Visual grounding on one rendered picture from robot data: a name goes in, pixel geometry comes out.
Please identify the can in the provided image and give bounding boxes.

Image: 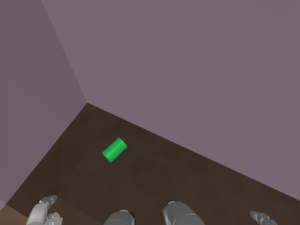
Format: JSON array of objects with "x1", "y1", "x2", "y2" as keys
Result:
[{"x1": 102, "y1": 138, "x2": 127, "y2": 163}]

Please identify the left robot hand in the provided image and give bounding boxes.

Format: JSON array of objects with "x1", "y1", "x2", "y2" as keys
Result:
[{"x1": 26, "y1": 195, "x2": 63, "y2": 225}]

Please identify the right robot hand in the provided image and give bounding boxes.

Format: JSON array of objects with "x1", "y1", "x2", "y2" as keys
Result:
[{"x1": 250, "y1": 211, "x2": 278, "y2": 225}]

